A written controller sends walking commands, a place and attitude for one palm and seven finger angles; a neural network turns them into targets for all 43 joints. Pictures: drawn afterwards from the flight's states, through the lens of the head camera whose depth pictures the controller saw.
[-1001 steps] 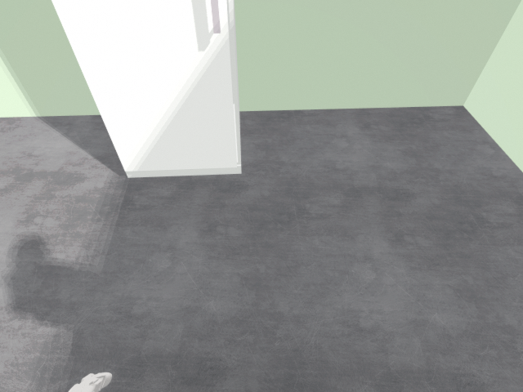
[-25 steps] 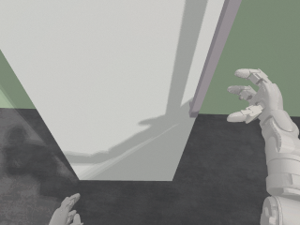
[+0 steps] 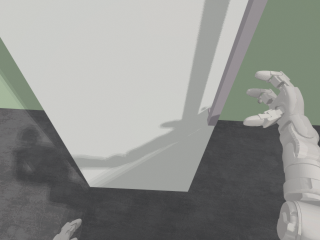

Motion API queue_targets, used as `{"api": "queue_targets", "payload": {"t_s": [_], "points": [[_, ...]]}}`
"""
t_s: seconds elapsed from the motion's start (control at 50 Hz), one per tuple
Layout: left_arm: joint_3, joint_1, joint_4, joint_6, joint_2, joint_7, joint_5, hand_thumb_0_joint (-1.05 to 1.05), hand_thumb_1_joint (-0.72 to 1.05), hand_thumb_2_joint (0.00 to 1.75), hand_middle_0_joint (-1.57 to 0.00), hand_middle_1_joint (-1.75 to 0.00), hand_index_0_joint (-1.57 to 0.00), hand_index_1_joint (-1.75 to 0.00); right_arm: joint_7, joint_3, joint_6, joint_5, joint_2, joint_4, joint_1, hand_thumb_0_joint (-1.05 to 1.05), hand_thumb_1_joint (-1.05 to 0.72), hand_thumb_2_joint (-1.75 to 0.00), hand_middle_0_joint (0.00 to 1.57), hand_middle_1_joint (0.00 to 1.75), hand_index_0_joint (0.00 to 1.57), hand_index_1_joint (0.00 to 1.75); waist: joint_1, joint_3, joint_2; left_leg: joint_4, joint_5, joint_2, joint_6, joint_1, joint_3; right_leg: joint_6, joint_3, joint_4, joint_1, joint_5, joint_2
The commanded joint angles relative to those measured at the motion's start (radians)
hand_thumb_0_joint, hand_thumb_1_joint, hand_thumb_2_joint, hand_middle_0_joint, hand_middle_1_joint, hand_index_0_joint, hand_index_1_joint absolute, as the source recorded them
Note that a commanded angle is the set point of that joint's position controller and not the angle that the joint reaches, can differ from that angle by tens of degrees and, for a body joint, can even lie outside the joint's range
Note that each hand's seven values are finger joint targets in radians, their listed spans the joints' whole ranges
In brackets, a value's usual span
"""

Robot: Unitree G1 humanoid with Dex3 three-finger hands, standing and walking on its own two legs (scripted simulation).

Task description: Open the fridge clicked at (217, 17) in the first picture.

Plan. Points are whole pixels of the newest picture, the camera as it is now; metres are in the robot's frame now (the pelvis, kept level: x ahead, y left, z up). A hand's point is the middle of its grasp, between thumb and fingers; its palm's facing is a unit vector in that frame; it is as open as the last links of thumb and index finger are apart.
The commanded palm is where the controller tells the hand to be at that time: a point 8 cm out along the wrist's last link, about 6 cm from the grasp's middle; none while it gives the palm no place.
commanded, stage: move the hooked fingers beside the handle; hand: right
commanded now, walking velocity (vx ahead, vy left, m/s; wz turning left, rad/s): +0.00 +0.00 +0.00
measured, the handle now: (232, 56) +0.48 -0.10 +0.24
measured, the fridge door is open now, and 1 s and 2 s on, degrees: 0 0 0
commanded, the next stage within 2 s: feel for the door with the fingertips in 0.52 s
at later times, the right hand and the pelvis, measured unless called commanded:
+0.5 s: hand (255, 100) +0.42 -0.18 +0.16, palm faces -0.03 +1.00 +0.00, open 14.0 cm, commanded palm +0.40 -0.23 +0.17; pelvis +0.00 +0.00 +0.00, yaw +0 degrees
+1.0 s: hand (244, 101) +0.41 -0.15 +0.16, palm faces -0.05 +1.00 +0.02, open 14.0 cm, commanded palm +0.39 -0.20 +0.17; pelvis -0.01 +0.00 +0.00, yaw +0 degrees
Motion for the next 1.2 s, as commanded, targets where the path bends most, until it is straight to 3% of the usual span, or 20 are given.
{"api": "queue_targets", "payload": {"t_s": [0.0, 0.06, 0.16, 0.2, 0.28, 0.32, 0.38, 0.4, 0.46, 0.5, 0.54, 0.6, 0.66, 0.68, 0.7, 0.74, 0.9, 0.96, 1.0, 1.18], "points": [[0.05, -0.035, -0.127, -0.048, 0.129, 0.011, -0.008, 0.0, 0.9, 0.9, -0.2, -0.3, -0.2, -0.3, 0.013, -0.008, -0.075, 0.02, -0.213, -0.255, -0.524, 0.0, 0.5, -0.3, 0.3, 1.2, 0.3, 1.2, 0.004, -0.304, -0.023, -0.032, 0.268, -0.004, 0.026, 0.179, -0.022, -0.022, 0.052, -0.057, 0.052, 0.276, 0.002], [0.052, -0.022, -0.116, -0.052, 0.133, 0.011, -0.005, 0.0, 0.9, 0.9, -0.2, -0.3, -0.2, -0.3, 0.006, -0.012, -0.071, 0.024, -0.215, -0.241, -0.527, 0.0, 0.5, -0.3, 0.3, 1.2, 0.3, 1.2, 0.006, -0.317, 0.025, -0.032, 0.272, -0.006, 0.025, 0.183, -0.017, -0.023, 0.058, -0.051, 0.059, 0.288, -0.001], [0.05, -0.023, -0.113, -0.049, 0.131, 0.005, -0.004, 0.0, 0.9, 0.9, -0.2, -0.3, -0.2, -0.3, 0.0, 0.01, -0.057, 0.015, -0.183, -0.191, -0.513, 0.0, 0.5, -0.3, 0.3, 1.2, 0.3, 1.2, 0.006, -0.282, 0.021, -0.025, 0.278, -0.006, 0.027, 0.155, -0.011, -0.019, 0.061, -0.049, 0.044, 0.303, -0.001], [0.05, -0.027, -0.123, -0.048, 0.129, 0.001, -0.003, 0.0, 0.9, 0.9, -0.2, -0.3, -0.2, -0.3, -0.005, -0.015, -0.062, 0.016, -0.202, -0.223, -0.494, 0.0, 0.5, -0.3, 0.3, 1.2, 0.3, 1.2, -0.012, -0.324, -0.003, -0.016, 0.302, -0.004, 0.029, 0.186, -0.016, -0.016, 0.058, -0.048, 0.049, 0.323, 0.003], [0.05, -0.031, -0.128, -0.041, 0.126, -0.005, -0.002, 0.0, 0.9, 0.9, -0.2, -0.3, -0.2, -0.3, -0.015, 0.007, -0.066, 0.011, -0.178, -0.244, -0.516, 0.0, 0.5, -0.3, 0.3, 1.2, 0.3, 1.2, -0.004, -0.314, 0.006, -0.012, 0.308, -0.005, 0.028, 0.174, -0.011, -0.014, 0.063, -0.047, 0.056, 0.342, -0.001], [0.051, -0.036, -0.135, -0.042, 0.124, -0.006, 0.0, 0.0, 0.9, 0.9, -0.2, -0.3, -0.2, -0.3, -0.022, -0.029, -0.068, 0.013, -0.204, -0.272, -0.48, 0.0, 0.5, -0.3, 0.3, 1.2, 0.3, 1.2, -0.022, -0.346, -0.001, -0.007, 0.332, -0.005, 0.029, 0.203, -0.015, -0.013, 0.06, -0.045, 0.064, 0.363, 0.001], [0.051, -0.047, -0.142, -0.036, 0.119, -0.007, -0.001, 0.0, 0.9, 0.9, -0.2, -0.3, -0.2, -0.3, -0.026, -0.005, -0.061, 0.012, -0.172, -0.289, -0.465, 0.0, 0.5, -0.3, 0.3, 1.2, 0.3, 1.2, -0.019, -0.336, 0.019, -0.009, 0.351, -0.005, 0.026, 0.203, -0.015, -0.016, 0.056, -0.044, 0.069, 0.385, -0.005], [0.051, -0.043, -0.137, -0.034, 0.122, -0.006, 0.0, 0.0, 0.9, 0.9, -0.2, -0.3, -0.2, -0.3, -0.03, -0.036, -0.056, 0.012, -0.206, -0.28, -0.449, 0.0, 0.5, -0.3, 0.3, 1.2, 0.3, 1.2, -0.023, -0.331, 0.041, -0.012, 0.346, -0.006, 0.025, 0.213, -0.015, -0.016, 0.056, -0.047, 0.056, 0.366, -0.003], [0.048, -0.053, -0.141, -0.026, 0.123, -0.004, -0.004, 0.0, 0.9, 0.9, -0.2, -0.3, -0.2, -0.3, -0.028, -0.019, -0.043, 0.008, -0.198, -0.274, -0.443, 0.0, 0.5, -0.3, 0.3, 1.2, 0.3, 1.2, -0.019, -0.291, 0.042, -0.021, 0.313, -0.004, 0.025, 0.207, -0.016, -0.019, 0.049, -0.054, 0.032, 0.32, -0.002], [0.048, -0.058, -0.143, -0.027, 0.12, 0.0, -0.004, 0.0, 0.9, 0.9, -0.2, -0.3, -0.2, -0.3, -0.027, -0.034, -0.043, 0.008, -0.214, -0.295, -0.45, 0.0, 0.5, -0.3, 0.3, 1.2, 0.3, 1.2, -0.021, -0.309, 0.008, -0.023, 0.315, -0.003, 0.026, 0.214, -0.022, -0.019, 0.046, -0.055, 0.042, 0.314, 0.002], [0.046, -0.063, -0.149, -0.031, 0.115, 0.0, -0.005, 0.0, 0.9, 0.9, -0.2, -0.3, -0.2, -0.3, -0.02, -0.008, -0.043, 0.013, -0.179, -0.313, -0.449, 0.0, 0.5, -0.3, 0.3, 1.2, 0.3, 1.2, -0.019, -0.315, -0.017, -0.022, 0.325, -0.003, 0.028, 0.21, -0.019, -0.017, 0.048, -0.054, 0.058, 0.332, 0.003], [0.045, -0.056, -0.136, -0.028, 0.122, 0.007, -0.007, 0.0, 0.9, 0.9, -0.2, -0.3, -0.2, -0.3, -0.01, -0.013, -0.033, 0.02, -0.197, -0.27, -0.477, 0.0, 0.5, -0.3, 0.3, 1.2, 0.3, 1.2, -0.002, -0.282, 0.032, -0.033, 0.299, -0.005, 0.024, 0.196, -0.019, -0.021, 0.049, -0.057, 0.036, 0.291, 0.003], [0.046, -0.058, -0.134, -0.036, 0.121, 0.007, -0.009, 0.0, 0.9, 0.9, -0.2, -0.3, -0.2, -0.3, -0.003, 0.046, -0.034, 0.028, -0.132, -0.27, -0.515, 0.0, 0.5, -0.3, 0.3, 1.2, 0.3, 1.2, 0.013, -0.28, 0.037, -0.037, 0.274, -0.005, 0.024, 0.171, -0.018, -0.024, 0.051, -0.051, 0.049, 0.272, 0.002], [0.048, -0.056, -0.13, -0.037, 0.12, 0.007, -0.007, 0.0, 0.9, 0.9, -0.2, -0.3, -0.2, -0.3, -0.008, 0.019, -0.037, 0.025, -0.159, -0.278, -0.504, 0.0, 0.5, -0.3, 0.3, 1.2, 0.3, 1.2, 0.0, -0.304, 0.007, -0.032, 0.282, -0.005, 0.027, 0.181, -0.019, -0.021, 0.052, -0.049, 0.056, 0.285, 0.005], [0.045, -0.062, -0.137, -0.04, 0.116, 0.004, -0.006, 0.0, 0.9, 0.9, -0.2, -0.3, -0.2, -0.3, -0.009, 0.043, -0.039, 0.026, -0.129, -0.3, -0.506, 0.0, 0.5, -0.3, 0.3, 1.2, 0.3, 1.2, -0.002, -0.325, -0.025, -0.028, 0.285, -0.004, 0.028, 0.182, -0.02, -0.018, 0.052, -0.048, 0.067, 0.29, 0.009], [0.047, -0.058, -0.129, -0.042, 0.117, 0.001, -0.006, 0.0, 0.9, 0.9, -0.2, -0.3, -0.2, -0.3, -0.018, 0.038, -0.041, 0.026, -0.126, -0.286, -0.486, 0.0, 0.5, -0.3, 0.3, 1.2, 0.3, 1.2, -0.004, -0.314, 0.018, -0.026, 0.285, -0.006, 0.028, 0.181, -0.012, -0.016, 0.058, -0.049, 0.058, 0.296, 0.005], [0.045, -0.09, -0.14, -0.038, 0.105, -0.012, -0.002, 0.0, 0.9, 0.9, -0.2, -0.3, -0.2, -0.3, -0.079, 0.057, -0.028, 0.01, -0.077, -0.323, -0.466, 0.0, 0.5, -0.3, 0.3, 1.2, 0.3, 1.2, -0.022, -0.292, 0.015, -0.024, 0.267, -0.003, 0.026, 0.183, -0.016, -0.015, 0.051, -0.056, 0.042, 0.277, 0.006], [0.046, -0.09, -0.139, -0.032, 0.108, -0.009, 0.002, 0.0, 0.9, 0.9, -0.2, -0.3, -0.2, -0.3, -0.101, 0.027, -0.029, 0.006, -0.106, -0.329, -0.452, 0.0, 0.5, -0.3, 0.3, 1.2, 0.3, 1.2, -0.027, -0.299, 0.083, -0.028, 0.257, -0.003, 0.022, 0.21, -0.019, -0.02, 0.049, -0.06, 0.024, 0.262, 0.002], [0.041, -0.095, -0.137, -0.031, 0.102, -0.006, 0.002, 0.0, 0.9, 0.9, -0.2, -0.3, -0.2, -0.3, -0.111, 0.014, -0.034, -0.004, -0.133, -0.324, -0.497, 0.0, 0.5, -0.3, 0.3, 1.2, 0.3, 1.2, -0.022, -0.283, 0.034, -0.035, 0.237, 0.0, 0.02, 0.206, -0.03, -0.02, 0.042, -0.064, 0.012, 0.229, 0.007], [0.039, -0.061, -0.116, -0.039, 0.108, 0.003, -0.001, 0.0, 0.9, 0.9, -0.2, -0.3, -0.2, -0.3, -0.088, 0.056, -0.057, -0.006, -0.103, -0.203, -0.595, 0.0, 0.5, -0.3, 0.3, 1.2, 0.3, 1.2, 0.008, -0.289, 0.029, -0.036, 0.222, -0.005, 0.023, 0.176, -0.027, -0.02, 0.049, -0.059, 0.019, 0.216, 0.008]]}}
